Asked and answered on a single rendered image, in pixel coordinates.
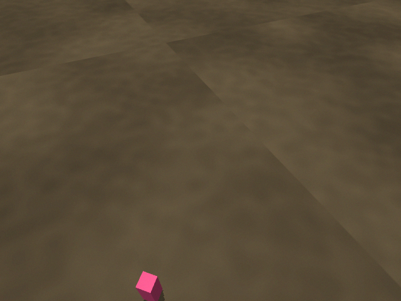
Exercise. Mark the carton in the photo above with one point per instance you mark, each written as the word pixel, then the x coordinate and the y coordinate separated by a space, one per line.
pixel 149 287

